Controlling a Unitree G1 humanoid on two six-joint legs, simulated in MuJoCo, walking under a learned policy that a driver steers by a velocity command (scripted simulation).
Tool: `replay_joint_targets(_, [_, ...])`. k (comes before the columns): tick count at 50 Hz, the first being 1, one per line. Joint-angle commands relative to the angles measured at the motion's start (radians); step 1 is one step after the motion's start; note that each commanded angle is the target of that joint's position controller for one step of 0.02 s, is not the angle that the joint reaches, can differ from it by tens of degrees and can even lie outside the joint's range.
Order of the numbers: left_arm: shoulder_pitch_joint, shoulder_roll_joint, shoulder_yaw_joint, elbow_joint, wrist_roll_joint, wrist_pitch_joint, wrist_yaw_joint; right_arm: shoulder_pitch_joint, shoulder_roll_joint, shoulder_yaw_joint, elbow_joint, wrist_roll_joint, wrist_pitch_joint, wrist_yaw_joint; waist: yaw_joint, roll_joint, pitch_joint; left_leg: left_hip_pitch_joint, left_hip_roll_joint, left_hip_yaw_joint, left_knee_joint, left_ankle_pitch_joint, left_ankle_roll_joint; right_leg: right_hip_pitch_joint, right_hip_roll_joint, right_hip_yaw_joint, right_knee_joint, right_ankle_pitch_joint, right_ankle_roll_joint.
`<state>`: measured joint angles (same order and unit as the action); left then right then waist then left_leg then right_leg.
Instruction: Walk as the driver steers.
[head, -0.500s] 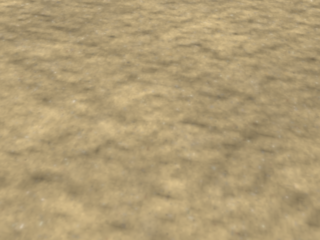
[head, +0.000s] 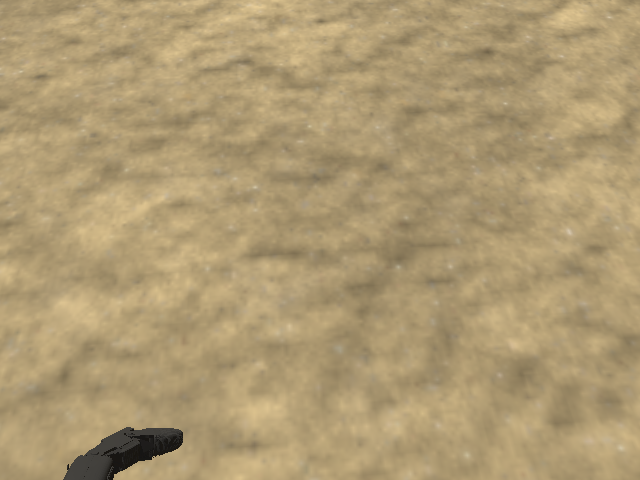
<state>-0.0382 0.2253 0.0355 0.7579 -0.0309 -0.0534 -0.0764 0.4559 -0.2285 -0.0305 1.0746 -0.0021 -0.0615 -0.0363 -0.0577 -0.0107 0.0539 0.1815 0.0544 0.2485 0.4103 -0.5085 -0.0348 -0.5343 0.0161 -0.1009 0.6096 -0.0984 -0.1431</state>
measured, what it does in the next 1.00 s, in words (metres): walks ahead, turning right: left foot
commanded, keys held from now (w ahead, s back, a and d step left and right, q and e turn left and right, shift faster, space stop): w+e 0.92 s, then w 0.08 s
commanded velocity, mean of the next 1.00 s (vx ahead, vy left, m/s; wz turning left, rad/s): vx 0.49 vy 0.00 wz -0.57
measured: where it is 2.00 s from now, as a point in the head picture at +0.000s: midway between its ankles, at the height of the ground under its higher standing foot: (466, 234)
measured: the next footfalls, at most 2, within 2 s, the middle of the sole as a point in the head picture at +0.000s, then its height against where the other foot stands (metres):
left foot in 0.50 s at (284, 461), level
right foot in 1.02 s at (458, 397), level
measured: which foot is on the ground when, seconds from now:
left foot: down 0.00-0.02, up 0.04-0.48, down 0.50-1.00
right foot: down 0.00-0.50, up 0.52-1.00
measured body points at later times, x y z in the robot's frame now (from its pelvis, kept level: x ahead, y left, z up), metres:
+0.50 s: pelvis +0.30 +0.00 +0.01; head +0.32 -0.01 +0.46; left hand +0.39 +0.28 -0.10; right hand +0.46 -0.29 -0.06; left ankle +0.45 +0.08 -0.71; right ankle +0.14 -0.08 -0.71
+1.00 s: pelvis +0.52 -0.11 +0.01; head +0.55 -0.14 +0.46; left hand +0.85 -0.07 -0.05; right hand +0.36 -0.36 -0.11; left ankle +0.46 +0.08 -0.71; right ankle +0.58 -0.28 -0.70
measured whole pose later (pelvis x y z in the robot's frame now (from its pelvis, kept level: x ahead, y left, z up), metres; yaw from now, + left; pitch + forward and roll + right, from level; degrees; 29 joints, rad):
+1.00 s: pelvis +0.52 -0.11 +0.01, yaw -36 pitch +2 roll +2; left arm 0.04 0.26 0.05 0.60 -0.02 -0.03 -0.06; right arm 0.35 -0.31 -0.08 0.86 0.03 -0.07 -0.01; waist -0.09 -0.02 0.04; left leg 0.09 0.05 0.25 0.32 -0.42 -0.05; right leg -0.56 -0.04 -0.04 0.61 -0.12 -0.09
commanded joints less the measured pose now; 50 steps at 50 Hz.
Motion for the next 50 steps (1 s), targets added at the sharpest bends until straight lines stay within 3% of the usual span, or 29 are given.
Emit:
replay_joint_targets(1, [0.424, 0.287, 0.112, 0.052, -0.001, 0.024, 0.04, -0.029, -0.12, -0.017, -0.126, -0.023, -0.02, 0.005, 0.21, -0.12, -0.262, -0.624, 0.048, -0.041, 0.817, 0.415, 0.038, 0.825, -0.174, 0.425, -0.066, -0.129, -0.165])
replay_joint_targets(2, [0.398, 0.31, 0.105, 0.021, 0.018, 0.011, 0.039, 0.007, -0.059, 0.006, -0.173, 0.004, -0.067, 0.025, 0.15, -0.2, -0.426, -0.853, -0.113, -0.276, 1.071, -0.074, 0.03, 0.968, -0.377, 0.992, -0.286, -0.314, -0.336])
replay_joint_targets(3, [0.378, 0.231, 0.087, 0.029, 0.024, -0.004, 0.04, -0.143, -0.153, -0.024, -0.212, 0.041, -0.1, 0.034, 0.191, -0.101, -0.303, -0.965, -0.051, -0.376, 1.094, 0.002, 0.058, 0.882, -0.335, 0.898, -0.363, -0.315, -0.263])
replay_joint_targets(4, [0.312, 0.19, 0.076, 0.024, 0.018, -0.019, 0.039, -0.187, -0.169, -0.028, -0.24, 0.054, -0.114, 0.033, 0.148, -0.056, -0.166, -0.974, -0.004, -0.357, 1.017, 0.106, 0.08, 0.718, -0.294, 0.724, -0.373, -0.231, -0.217])
replay_joint_targets(5, [0.229, 0.167, 0.068, 0.004, 0.015, -0.031, 0.033, -0.18, -0.161, -0.033, -0.227, 0.038, -0.114, 0.021, 0.087, 0.042, -0.107, -0.907, 0.038, -0.351, 0.928, 0.169, 0.076, 0.558, -0.24, 0.606, -0.382, -0.119, -0.18])
replay_joint_targets(6, [0.178, 0.146, 0.062, -0.013, 0.02, -0.037, 0.032, -0.154, -0.166, -0.044, -0.222, 0.022, -0.1, 0.014, 0.048, 0.044, -0.083, -0.831, 0.067, -0.355, 0.853, 0.203, 0.066, 0.446, -0.197, 0.518, -0.391, -0.03, -0.158])
replay_joint_targets(8, [0.167, 0.142, 0.057, -0.02, 0.023, -0.04, 0.038, -0.135, -0.154, -0.051, -0.24, 0.005, -0.07, 0.014, 0.013, 0.009, -0.071, -0.752, 0.089, -0.349, 0.77, 0.224, 0.037, 0.324, -0.163, 0.452, -0.416, 0.051, -0.157])
replay_joint_targets(11, [0.229, 0.178, 0.065, -0.01, 0.019, -0.041, 0.063, -0.246, -0.135, -0.05, -0.301, -0.021, -0.048, 0.006, 0.032, -0.015, -0.037, -0.772, 0.074, -0.312, 0.596, 0.341, -0.016, 0.229, -0.125, 0.376, -0.433, 0.108, -0.156])
replay_joint_targets(16, [0.333, 0.202, 0.072, 0.006, 0.007, -0.023, 0.086, -0.459, -0.097, -0.031, -0.377, -0.007, -0.06, 0.018, 0.119, -0.056, -0.027, -0.716, -0.011, -0.294, 0.195, 0.612, -0.028, 0.232, -0.075, 0.356, -0.394, 0.011, -0.084])
replay_joint_targets(19, [0.38, 0.196, 0.072, 0.021, 0.0, -0.013, 0.091, -0.514, -0.125, -0.034, -0.409, 0.008, -0.07, 0.035, 0.138, -0.069, -0.041, -0.699, -0.032, -0.321, 0.112, 0.605, -0.019, 0.317, -0.112, 0.43, -0.327, -0.02, -0.075])
replay_joint_targets(22, [0.385, 0.198, 0.074, 0.015, 0.006, -0.001, 0.099, -0.497, -0.166, -0.047, -0.421, 0.013, -0.087, 0.05, 0.11, -0.097, -0.059, -0.653, -0.044, -0.338, 0.059, 0.475, 0.014, 0.414, -0.152, 0.523, -0.225, 0.013, -0.059])
replay_joint_targets(23, [0.374, 0.196, 0.074, 0.009, 0.009, 0.002, 0.1, -0.445, -0.177, -0.053, -0.411, 0.014, -0.093, 0.05, 0.079, -0.115, -0.072, -0.584, -0.048, -0.325, 0.036, 0.443, 0.034, 0.418, -0.148, 0.536, -0.186, 0.052, -0.048])
replay_joint_targets(24, [0.362, 0.17, 0.064, -0.001, 0.012, 0.002, 0.098, -0.338, -0.205, -0.068, -0.387, 0.008, -0.098, 0.044, 0.024, -0.11, -0.13, -0.423, -0.038, -0.319, 0.001, 0.447, 0.07, 0.393, -0.101, 0.511, -0.084, 0.11, -0.019])
replay_joint_targets(25, [0.357, 0.112, 0.042, -0.021, 0.025, -0.003, 0.091, -0.183, -0.258, -0.083, -0.372, -0.01, -0.101, 0.035, -0.043, -0.033, -0.274, -0.158, 0.11, -0.447, 0.033, 0.403, 0.138, 0.284, -0.041, 0.434, 0.174, 0.04, 0.017])
replay_joint_targets(26, [0.489, 0.05, 0.024, -0.047, 0.0, -0.014, 0.089, -0.072, -0.333, -0.103, -0.345, -0.026, -0.085, 0.033, 0.001, 0.272, -0.407, 0.196, 0.344, -0.888, -0.035, 0.215, 0.298, -0.081, 0.115, 0.285, 0.503, -0.396, 0.092])
replay_joint_targets(27, [0.51, 0.143, 0.032, -0.038, -0.016, -0.017, 0.091, -0.074, -0.256, -0.088, -0.346, -0.002, -0.077, 0.039, -0.002, 0.295, -0.388, 0.199, 0.394, -1.065, -0.089, 0.011, 0.31, -0.234, 0.035, 0.295, 0.669, -0.488, 0.103])
replay_joint_targets(28, [0.421, 0.212, 0.051, -0.041, -0.014, -0.01, 0.091, -0.128, -0.176, -0.068, -0.367, 0.003, -0.069, 0.036, -0.028, 0.173, -0.248, 0.082, 0.346, -0.905, -0.106, 0.002, 0.261, -0.277, -0.009, 0.293, 0.718, -0.394, 0.112])
replay_joint_targets(29, [0.354, 0.21, 0.054, -0.055, -0.002, -0.005, 0.093, -0.179, -0.156, -0.059, -0.374, -0.003, -0.06, 0.035, -0.018, 0.091, -0.157, -0.05, 0.296, -0.749, -0.12, 0.128, 0.225, -0.253, -0.045, 0.253, 0.706, -0.314, 0.121])
replay_joint_targets(30, [0.314, 0.194, 0.056, -0.07, 0.01, -0.005, 0.092, -0.213, -0.143, -0.054, -0.368, -0.009, -0.055, 0.035, 0.001, 0.073, -0.092, -0.157, 0.253, -0.652, -0.147, 0.247, 0.213, -0.231, -0.072, 0.247, 0.658, -0.26, 0.125])
replay_joint_targets(31, [0.311, 0.177, 0.059, -0.076, 0.009, -0.001, 0.086, -0.229, -0.126, -0.047, -0.363, -0.015, -0.055, 0.035, 0.024, 0.092, -0.066, -0.224, 0.219, -0.568, -0.174, 0.324, 0.2, -0.19, -0.099, 0.244, 0.622, -0.229, 0.123])
replay_joint_targets(33, [0.324, 0.129, 0.052, -0.085, -0.001, 0.013, 0.079, -0.23, -0.125, -0.051, -0.349, -0.007, -0.061, 0.038, 0.041, 0.12, -0.054, -0.283, 0.196, -0.465, -0.222, 0.392, 0.208, -0.156, -0.119, 0.212, 0.581, -0.206, 0.128])
replay_joint_targets(35, [0.295, 0.109, 0.048, -0.111, 0.004, 0.023, 0.077, -0.224, -0.148, -0.061, -0.336, 0.0, -0.068, 0.04, 0.045, 0.102, -0.04, -0.294, 0.204, -0.397, -0.253, 0.464, 0.228, -0.183, -0.132, 0.206, 0.523, -0.168, 0.138])
replay_joint_targets(39, [0.219, 0.099, 0.041, -0.145, 0.006, 0.02, 0.063, -0.217, -0.186, -0.075, -0.319, -0.001, -0.06, 0.035, 0.032, 0.079, -0.033, -0.258, 0.197, -0.261, -0.268, 0.568, 0.221, -0.198, -0.137, 0.185, 0.325, 0.012, 0.147])
replay_joint_targets(42, [0.115, 0.084, 0.033, -0.175, 0.009, 0.01, 0.043, -0.188, -0.207, -0.079, -0.303, 0.005, -0.048, 0.028, -0.007, 0.07, -0.007, -0.24, 0.187, -0.172, -0.263, 0.58, 0.197, -0.156, -0.119, 0.129, 0.163, 0.124, 0.134])
replay_joint_targets(46, [0.024, 0.094, 0.034, -0.224, 0.003, 0.011, 0.02, -0.142, -0.241, -0.089, -0.279, 0.023, -0.026, 0.027, -0.022, 0.074, 0.026, -0.14, 0.228, -0.123, -0.224, 0.642, 0.171, -0.145, -0.098, 0.08, 0.053, 0.055, 0.095])
replay_joint_targets(48, [0.038, 0.112, 0.045, -0.236, 0.009, 0.013, 0.016, -0.129, -0.262, -0.094, -0.27, 0.032, -0.014, 0.026, 0.01, 0.091, -0.001, -0.109, 0.24, -0.1, -0.133, 0.905, 0.161, -0.051, -0.046, 0.041, 0.02, -0.054, 0.055])
replay_joint_targets(49, [0.097, 0.137, 0.059, -0.228, 0.013, 0.015, 0.018, -0.129, -0.278, -0.097, -0.268, 0.035, -0.008, 0.024, 0.053, 0.107, -0.047, -0.104, 0.237, -0.084, -0.033, 1.07, 0.153, 0.05, -0.007, 0.018, 0.006, -0.099, 0.03])
replay_joint_targets(50, [0.241, 0.175, 0.084, -0.189, 0.013, 0.017, 0.024, -0.141, -0.277, -0.092, -0.267, 0.037, -0.001, 0.022, 0.141, 0.094, -0.124, -0.15, 0.212, -0.053, 0.14, 1.15, 0.132, 0.254, 0.036, 0.001, -0.06, -0.047, -0.003])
